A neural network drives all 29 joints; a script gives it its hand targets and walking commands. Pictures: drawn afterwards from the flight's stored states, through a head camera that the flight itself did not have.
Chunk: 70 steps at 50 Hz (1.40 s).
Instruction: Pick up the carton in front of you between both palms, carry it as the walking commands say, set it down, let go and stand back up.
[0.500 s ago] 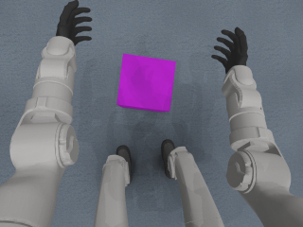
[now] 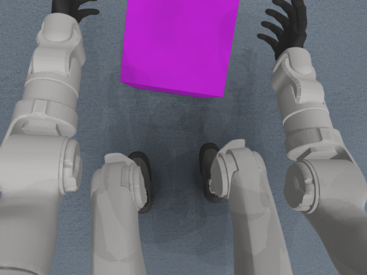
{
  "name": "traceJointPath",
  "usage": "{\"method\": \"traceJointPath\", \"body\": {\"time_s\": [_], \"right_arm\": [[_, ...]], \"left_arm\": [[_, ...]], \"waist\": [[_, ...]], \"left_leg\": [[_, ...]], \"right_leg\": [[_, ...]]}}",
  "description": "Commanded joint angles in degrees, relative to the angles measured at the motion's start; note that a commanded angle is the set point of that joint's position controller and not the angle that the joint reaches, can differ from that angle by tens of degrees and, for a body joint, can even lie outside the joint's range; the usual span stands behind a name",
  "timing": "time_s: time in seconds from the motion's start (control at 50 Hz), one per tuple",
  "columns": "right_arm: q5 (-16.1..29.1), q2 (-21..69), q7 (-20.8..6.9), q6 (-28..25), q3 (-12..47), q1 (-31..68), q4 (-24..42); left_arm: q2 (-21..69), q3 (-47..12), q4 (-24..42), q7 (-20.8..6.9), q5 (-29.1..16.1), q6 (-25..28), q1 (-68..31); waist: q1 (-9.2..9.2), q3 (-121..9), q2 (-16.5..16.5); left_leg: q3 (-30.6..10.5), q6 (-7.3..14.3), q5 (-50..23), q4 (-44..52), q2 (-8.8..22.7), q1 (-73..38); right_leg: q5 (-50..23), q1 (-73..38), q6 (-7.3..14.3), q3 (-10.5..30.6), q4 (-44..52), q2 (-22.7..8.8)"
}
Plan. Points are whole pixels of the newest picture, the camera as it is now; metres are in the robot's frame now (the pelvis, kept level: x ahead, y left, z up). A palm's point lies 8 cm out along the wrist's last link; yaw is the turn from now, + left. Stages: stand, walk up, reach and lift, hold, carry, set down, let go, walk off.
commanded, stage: reach and lift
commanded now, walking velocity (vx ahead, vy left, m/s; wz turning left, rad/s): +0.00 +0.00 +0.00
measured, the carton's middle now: (175, 51) +0.52 -0.01 -0.33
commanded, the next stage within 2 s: none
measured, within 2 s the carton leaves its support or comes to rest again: leaves its support in 1.16 s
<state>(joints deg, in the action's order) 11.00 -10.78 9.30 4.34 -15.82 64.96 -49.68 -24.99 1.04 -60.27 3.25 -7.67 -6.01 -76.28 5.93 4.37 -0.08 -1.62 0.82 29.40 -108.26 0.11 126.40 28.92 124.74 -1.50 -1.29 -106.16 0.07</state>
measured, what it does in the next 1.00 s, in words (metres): lowers itself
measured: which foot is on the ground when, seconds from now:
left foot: down 0.00-1.00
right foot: down 0.00-1.00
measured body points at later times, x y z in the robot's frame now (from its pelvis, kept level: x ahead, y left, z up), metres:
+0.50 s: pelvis -0.01 +0.00 -0.09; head +0.36 +0.03 +0.15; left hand +0.56 +0.16 -0.28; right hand +0.52 -0.20 -0.27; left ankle +0.10 +0.12 -0.42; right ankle +0.11 -0.12 -0.42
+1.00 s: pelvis -0.02 +0.00 -0.08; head +0.35 +0.03 +0.17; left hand +0.57 +0.13 -0.26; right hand +0.52 -0.17 -0.25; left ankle +0.10 +0.12 -0.42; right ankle +0.11 -0.12 -0.42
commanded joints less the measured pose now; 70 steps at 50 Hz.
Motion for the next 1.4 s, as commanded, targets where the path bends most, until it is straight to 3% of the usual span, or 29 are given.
{"method": "traceJointPath", "body": {"time_s": [0.0,0.1,0.2,0.28,0.34,0.46,0.64,0.8,0.84,0.86,0.94,1.04,1.1,1.18,1.26,1.32,1.38], "right_arm": [[2.2,-8.4,1.1,-0.5,1.3,16.7,4.4],[3.0,-9.6,1.5,-0.9,2.3,22.5,-2.6],[2.6,-10.2,0.8,-2.5,2.8,25.7,-8.2],[3.7,-11.1,0.8,-4.0,4.1,28.1,-8.5],[7.1,-8.4,0.8,-4.7,7.3,26.7,-9.3],[9.5,-5.7,1.3,-5.1,8.6,21.5,-7.7],[3.4,-6.3,1.2,-5.3,4.8,22.0,-10.3],[4.0,2.2,0.6,-5.5,7.9,26.5,-9.9],[2.2,3.6,0.6,-5.5,6.5,26.4,-11.0],[3.1,11.8,-0.6,-5.6,9.3,30.3,-8.8],[0.0,34.4,-7.6,-3.2,11.7,42.3,-7.3],[-1.5,48.0,-13.6,0.6,11.9,47.2,-1.6],[0.8,53.6,-14.9,1.9,14.8,49.1,4.0],[3.9,60.5,-15.3,4.3,19.7,47.7,11.0],[2.6,63.3,-15.8,8.0,23.2,47.0,19.5],[-0.9,63.7,-16.3,10.0,23.8,45.7,21.9],[-5.9,64.6,-16.9,12.1,20.2,41.9,17.1]], "left_arm": [[-7.0,-1.8,4.5,0.6,-2.8,0.6,-22.9],[-8.2,-3.9,-3.5,0.7,-4.7,0.9,-27.5],[-8.6,-5.7,-8.5,0.1,-5.7,2.5,-29.7],[-9.6,-7.2,-7.2,0.4,-7.0,3.8,-32.1],[-9.4,-8.4,-5.5,0.6,-7.9,4.8,-31.6],[-8.1,-7.7,-0.4,0.7,-6.4,5.3,-28.9],[-5.1,-5.9,-7.4,-0.3,-5.0,4.7,-24.8],[2.2,-8.3,-8.8,-0.2,-4.6,5.7,-29.1],[4.4,-8.0,-9.2,-0.2,-3.2,5.8,-29.8],[13.8,-11.2,-7.3,-1.3,-4.3,5.6,-32.8],[40.4,-12.6,-7.9,-7.5,-1.2,3.8,-38.4],[55.3,-8.5,-3.5,-11.9,2.4,0.6,-34.7],[61.0,-9.7,2.1,-12.3,1.1,-0.4,-35.2],[67.3,-15.0,15.5,-11.9,-2.4,-1.6,-38.9],[74.1,-17.5,25.8,-11.2,-1.8,-5.4,-36.7],[78.1,-16.4,24.5,-11.5,0.7,-8.3,-30.6],[80.0,-12.0,17.1,-12.6,4.2,-10.7,-25.9]], "waist": [[2.20,-68.0,-9.5],[2.42,-59.4,-7.8],[2.30,-52.6,-6.4],[1.93,-56.0,-6.4],[0.13,-60.1,-6.4],[-1.37,-63.5,-9.4],[0.41,-48.0,-5.8],[-1.60,-48.2,-4.7],[-0.98,-48.3,-5.2],[-1.08,-49.1,-5.6],[-1.89,-45.5,-7.1],[-2.97,-47.6,-7.1],[-2.80,-58.2,-6.3],[-2.35,-77.2,-8.0],[-1.82,-90.2,-9.6],[-1.39,-85.3,-9.2],[-0.11,-71.8,-8.4]], "left_leg": [[-0.1,-0.8,-12.4,4.3,-1.3,-43.4],[-0.9,-0.3,-5.8,0.7,-0.3,-38.0],[-1.7,-0.3,-6.0,-3.2,0.3,-32.9],[-1.5,-0.5,-11.1,-6.6,0.4,-34.4],[-1.1,-0.5,-15.3,-8.3,0.3,-36.6],[-0.6,-0.6,-20.0,-9.3,0.4,-40.0],[-1.7,-0.4,-11.5,-7.0,-0.2,-27.4],[-1.5,0.0,-9.5,-5.5,-1.1,-26.9],[-1.5,-0.1,-9.4,-5.3,-1.4,-27.6],[-1.8,0.2,-10.2,-5.0,-2.0,-28.6],[-1.1,0.7,-9.8,-6.0,-3.8,-27.2],[1.2,1.1,-12.2,-7.3,-5.2,-29.1],[2.1,0.8,-17.4,-8.4,-5.6,-34.5],[3.4,0.1,-25.1,-8.6,-6.4,-44.8],[3.8,-0.6,-28.8,-6.3,-7.7,-53.5],[4.0,-0.9,-22.4,-2.7,-8.4,-48.6],[4.1,-0.9,-10.5,2.2,-8.6,-38.3]], "right_leg": [[-13.7,-29.2,-2.3,-3.5,4.1,1.8],[-8.4,-26.1,-2.0,-3.2,-0.2,0.7],[-9.4,-24.6,-2.0,-2.5,-4.4,0.3],[-14.2,-26.8,-2.0,-2.2,-7.4,0.5],[-18.2,-29.4,-2.1,-2.1,-8.9,1.1],[-21.7,-28.1,-1.8,-2.0,-9.4,2.5],[-14.5,-22.4,-2.1,-1.8,-8.0,2.6],[-14.1,-25.8,-2.4,-1.6,-7.6,3.7],[-14.1,-26.1,-2.4,-2.0,-7.6,4.3],[-14.7,-25.4,-2.0,-2.0,-7.4,4.9],[-12.3,-21.9,-1.2,-2.4,-8.8,7.0],[-12.4,-19.7,-1.2,-4.1,-10.5,8.0],[-17.0,-23.2,-1.4,-5.1,-11.4,8.2],[-23.8,-29.5,-1.6,-5.7,-11.2,8.4],[-23.9,-29.2,-1.3,-6.3,-8.5,9.2],[-18.0,-28.4,-1.1,-6.1,-5.0,9.6],[-8.9,-26.2,-0.3,-5.5,-0.4,9.3]]}}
